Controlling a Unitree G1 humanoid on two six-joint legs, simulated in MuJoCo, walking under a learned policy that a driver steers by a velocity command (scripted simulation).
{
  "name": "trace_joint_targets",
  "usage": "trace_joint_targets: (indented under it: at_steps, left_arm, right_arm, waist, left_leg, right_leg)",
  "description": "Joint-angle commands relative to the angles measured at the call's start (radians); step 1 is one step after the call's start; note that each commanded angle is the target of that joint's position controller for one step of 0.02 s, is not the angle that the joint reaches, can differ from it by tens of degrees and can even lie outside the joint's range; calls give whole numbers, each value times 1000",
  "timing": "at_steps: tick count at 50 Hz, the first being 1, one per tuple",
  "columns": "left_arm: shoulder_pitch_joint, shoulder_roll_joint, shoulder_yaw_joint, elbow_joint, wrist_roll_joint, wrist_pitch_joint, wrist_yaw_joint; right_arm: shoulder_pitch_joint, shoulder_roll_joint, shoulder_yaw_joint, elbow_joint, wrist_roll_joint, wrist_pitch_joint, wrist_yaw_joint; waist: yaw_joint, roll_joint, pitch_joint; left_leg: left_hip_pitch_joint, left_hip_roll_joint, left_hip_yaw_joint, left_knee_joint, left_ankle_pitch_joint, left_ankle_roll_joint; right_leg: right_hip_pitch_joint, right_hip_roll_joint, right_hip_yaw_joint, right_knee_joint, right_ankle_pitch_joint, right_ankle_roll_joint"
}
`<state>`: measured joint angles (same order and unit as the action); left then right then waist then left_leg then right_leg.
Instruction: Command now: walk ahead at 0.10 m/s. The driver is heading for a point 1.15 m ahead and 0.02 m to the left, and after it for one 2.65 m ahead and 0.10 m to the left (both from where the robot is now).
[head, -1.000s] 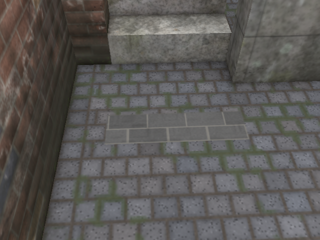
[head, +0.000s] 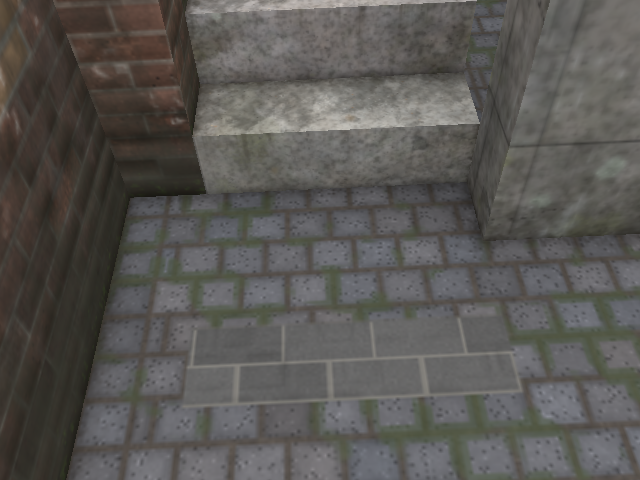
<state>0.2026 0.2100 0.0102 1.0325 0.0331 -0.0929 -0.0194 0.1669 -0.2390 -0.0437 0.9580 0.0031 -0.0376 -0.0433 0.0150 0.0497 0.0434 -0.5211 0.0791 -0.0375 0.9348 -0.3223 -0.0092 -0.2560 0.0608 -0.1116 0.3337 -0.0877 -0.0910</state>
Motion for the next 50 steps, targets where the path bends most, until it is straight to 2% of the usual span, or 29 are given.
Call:
trace_joint_targets:
  at_steps: [1, 4, 7, 8, 9, 10, 13, 15, 17, 19, 21, 23, 25, 26, 27, 28, 29, 30, 31, 32, 33, 35, 38, 43, 44, 46, 47, 48, 50]
  left_arm:
    - [-77, 153, 23, -57, -8, 4, 23]
    - [-59, 152, 22, -47, -20, 27, 32]
    - [-20, 103, 4, -26, -35, 39, 33]
    - [1, 96, 2, -23, -29, 38, 32]
    - [80, 95, 7, -15, -26, 43, 33]
    - [47, 116, 10, -9, -22, 49, 39]
    - [38, 154, 28, -12, -49, 60, 48]
    - [86, 161, 35, -4, -52, 43, 45]
    - [145, 214, 55, 12, -55, 27, 43]
    - [160, 196, 53, 13, -48, 9, 40]
    - [161, 185, 53, 7, -51, 3, 32]
    - [125, 198, 55, -5, -58, 11, 26]
    - [66, 215, 60, -18, -78, 29, 30]
    - [63, 221, 62, -21, -81, 34, 29]
    - [44, 211, 59, -26, -73, 28, 36]
    - [-7, 161, 45, -55, -66, 17, 37]
    - [19, 81, 27, -95, -59, -6, 40]
    - [9, 135, 43, -95, -82, -16, 43]
    - [26, 137, 46, -93, -98, -25, 40]
    - [16, 139, 49, -87, -101, -27, 38]
    - [17, 130, 59, -78, -88, -29, 41]
    - [20, 126, 71, -69, -79, -15, 40]
    - [-78, 92, 68, -101, -71, -7, 45]
    - [-237, 64, 56, -147, -72, 3, 19]
    - [-272, 65, 51, -157, -78, 8, 13]
    - [-330, 79, 50, -178, -85, 12, -1]
    - [-346, 92, 49, -192, -78, 9, -7]
    - [-332, 100, 50, -185, -68, 7, -10]
    - [-295, 129, 60, -189, -59, 2, -19]
  right_arm:
    - [134, -38, -9, 10, -7, 35, -4]
    - [75, -62, -16, 0, -5, 48, -2]
    - [83, -69, -18, 13, -25, 38, -2]
    - [98, -93, -19, 14, -27, 34, -4]
    - [68, -157, -36, 34, -7, 32, -3]
    - [83, -102, -33, 42, 2, 27, 5]
    - [60, -84, -36, 32, 6, 7, 8]
    - [38, -54, -31, 21, 15, -23, 12]
    - [-22, -31, -24, -14, 14, -51, 24]
    - [-58, -44, -24, -33, 16, -69, 39]
    - [-81, -53, -24, -42, 31, -81, 52]
    - [-82, -49, -22, -40, 36, -85, 62]
    - [20, -28, -22, 3, 35, -81, 73]
    - [93, -39, -29, 37, 22, -77, 67]
    - [202, -58, -41, 75, 17, -72, 62]
    - [327, -163, -73, 99, 8, -64, 50]
    - [409, -260, -84, 100, 4, -65, 46]
    - [344, -189, -58, 89, -9, -78, 47]
    - [285, -168, -51, 68, -3, -87, 41]
    - [222, -135, -38, 51, -3, -90, 44]
    - [176, -133, -34, 50, 1, -89, 46]
    - [161, -87, -17, 54, -5, -88, 47]
    - [217, -133, -29, 69, 1, -83, 39]
    - [222, -130, -25, 63, -2, -74, 19]
    - [239, -125, -23, 59, -5, -76, 19]
    - [251, -112, -18, 67, 6, -78, 27]
    - [269, -111, -17, 72, 11, -78, 27]
    - [264, -139, -26, 79, 13, -72, 28]
    - [270, -148, -30, 86, 25, -65, 25]
  waist:
    - [-58, -130, -119]
    - [-36, -125, -53]
    - [-43, -62, -14]
    - [-21, -21, -8]
    - [54, 114, -2]
    - [9, 84, -24]
    - [17, 8, 11]
    - [37, -58, 29]
    - [52, -159, 31]
    - [57, -158, 35]
    - [56, -140, 22]
    - [32, -128, 15]
    - [-49, -153, -7]
    - [-76, -153, -30]
    - [-136, -121, -59]
    - [-191, 49, -95]
    - [-174, 296, -170]
    - [-139, 157, -173]
    - [-104, 96, -96]
    - [-85, 57, -41]
    - [-52, 28, -3]
    - [-20, 32, 30]
    - [-30, 21, 47]
    - [-57, 53, 65]
    - [-75, 52, 81]
    - [-84, 65, 94]
    - [-85, 72, 97]
    - [-78, 71, 98]
    - [-39, 68, 60]
  left_leg:
    - [240, 15, -4, -160, 76, -14]
    - [258, 2, 11, -287, 90, -8]
    - [358, 18, -1, -505, 224, 25]
    - [371, 61, -44, -525, 328, 42]
    - [315, 44, -48, -512, 234, 70]
    - [257, 9, -32, -542, 47, 66]
    - [150, -20, -20, -525, -243, 79]
    - [47, -38, 13, -425, -178, 85]
    - [-94, -50, 81, -252, -39, 79]
    - [-170, -9, 39, -139, -122, 91]
    - [-215, 19, 26, -141, -154, 98]
    - [-104, 7, 60, -263, -77, 91]
    - [207, -63, 137, -414, 130, 76]
    - [350, -108, 167, -424, 143, 66]
    - [503, -105, 141, -424, 130, 72]
    - [636, 54, -89, -532, 81, 124]
    - [783, 300, -533, -677, 70, 257]
    - [734, 348, -614, -682, 23, 281]
    - [682, 324, -521, -688, -44, 261]
    - [613, 273, -420, -724, -57, 229]
    - [541, 242, -350, -742, 20, 199]
    - [466, 186, -218, -772, 188, 166]
    - [499, 178, -157, -807, 286, 172]
    - [445, 122, -9, -811, 426, 150]
    - [432, 125, 6, -840, 362, 163]
    - [465, 135, 9, -830, 345, 164]
    - [507, 143, 12, -827, 361, 162]
    - [545, 158, 27, -801, 403, 159]
    - [603, 188, 24, -722, 561, 141]
  right_leg:
    - [-91, -265, 142, -128, 227, -155]
    - [-115, -268, 204, -156, -170, -138]
    - [-130, -208, 206, -97, -343, -51]
    - [-133, -164, 177, -35, -319, -17]
    - [-106, -86, 102, -40, -270, 8]
    - [-20, -66, 66, 14, -278, 19]
    - [-23, -102, 112, 46, -532, -34]
    - [52, -195, 244, -19, -581, -90]
    - [188, -375, 474, -129, -581, -177]
    - [235, -444, 548, -131, -430, -217]
    - [307, -427, 487, -122, -289, -188]
    - [255, -369, 377, -120, -215, -144]
    - [76, -297, 253, -93, -134, -102]
    - [3, -249, 197, -27, -85, -77]
    - [-87, -205, 150, 94, -18, -37]
    - [-219, -130, 45, 404, -15, 29]
    - [-434, -31, 33, 711, -356, 72]
    - [-503, -79, 168, 875, -431, 54]
    - [-566, -128, 197, 948, -353, 32]
    - [-570, -162, 184, 931, -263, 22]
    - [-543, -181, 188, 866, -188, 25]
    - [-471, -194, 170, 770, -115, 38]
    - [-527, -188, 145, 649, -44, 70]
    - [-435, -154, 85, 365, 174, 87]
    - [-408, -150, 64, 344, 205, 76]
    - [-385, -140, 69, 275, 216, 51]
    - [-381, -140, 70, 252, 192, 38]
    - [-374, -138, 68, 232, 162, 17]
    - [-281, -113, 66, 199, 82, -3]
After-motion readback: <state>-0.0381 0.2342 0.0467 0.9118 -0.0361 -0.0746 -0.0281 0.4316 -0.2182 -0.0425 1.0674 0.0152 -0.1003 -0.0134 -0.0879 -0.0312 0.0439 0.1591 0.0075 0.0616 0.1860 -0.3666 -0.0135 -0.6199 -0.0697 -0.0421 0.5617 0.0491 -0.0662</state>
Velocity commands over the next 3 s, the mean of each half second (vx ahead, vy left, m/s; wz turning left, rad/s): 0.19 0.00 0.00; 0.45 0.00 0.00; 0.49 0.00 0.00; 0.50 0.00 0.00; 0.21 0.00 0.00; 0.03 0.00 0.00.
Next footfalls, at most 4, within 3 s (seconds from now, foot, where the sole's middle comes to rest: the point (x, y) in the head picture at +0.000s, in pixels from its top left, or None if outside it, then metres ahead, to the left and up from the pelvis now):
0.14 left None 0.12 0.14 -0.78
0.56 left None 0.23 0.18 -0.78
1.06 right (389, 424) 0.60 -0.08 -0.78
1.54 left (294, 331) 0.83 0.13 -0.78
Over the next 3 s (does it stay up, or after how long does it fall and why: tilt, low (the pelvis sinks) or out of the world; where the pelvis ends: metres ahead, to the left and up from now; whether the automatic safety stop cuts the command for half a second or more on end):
stays up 1.00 -0.02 0.00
